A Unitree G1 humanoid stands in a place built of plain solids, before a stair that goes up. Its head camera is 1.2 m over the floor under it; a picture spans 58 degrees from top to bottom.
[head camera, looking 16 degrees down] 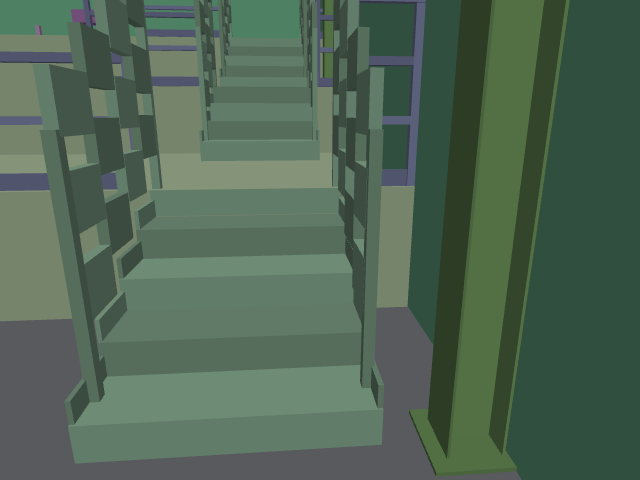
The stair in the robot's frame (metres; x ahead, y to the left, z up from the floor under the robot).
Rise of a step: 0.16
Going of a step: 0.30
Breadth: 1.12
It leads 5 degrees to the left of straight ahead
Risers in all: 5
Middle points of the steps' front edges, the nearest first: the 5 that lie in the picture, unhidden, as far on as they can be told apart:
1.32 0.32 0.16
1.62 0.35 0.32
1.92 0.37 0.47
2.21 0.40 0.63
2.51 0.42 0.79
